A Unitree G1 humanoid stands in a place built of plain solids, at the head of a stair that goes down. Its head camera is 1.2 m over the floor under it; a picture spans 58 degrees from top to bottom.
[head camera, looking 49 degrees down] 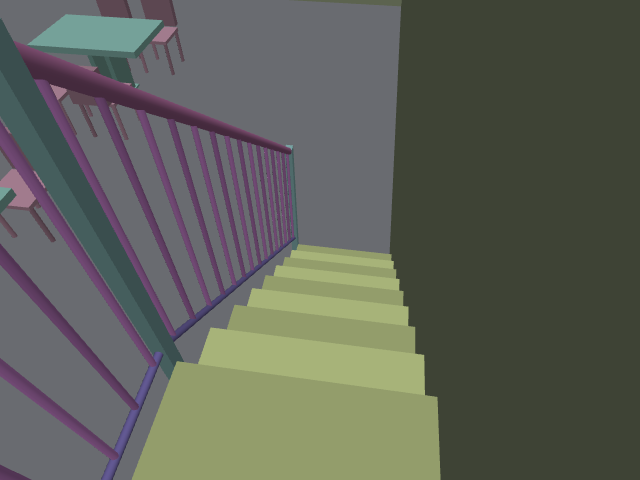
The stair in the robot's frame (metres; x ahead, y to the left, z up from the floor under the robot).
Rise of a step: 0.19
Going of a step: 0.22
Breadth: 0.76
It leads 8 degrees to the right of straight ahead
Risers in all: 9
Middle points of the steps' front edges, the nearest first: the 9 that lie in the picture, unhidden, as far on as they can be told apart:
0.52 0.05 0.00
0.73 0.02 -0.18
0.95 -0.01 -0.37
1.16 -0.04 -0.55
1.38 -0.07 -0.74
1.59 -0.10 -0.93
1.81 -0.13 -1.11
2.02 -0.16 -1.30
2.24 -0.19 -1.48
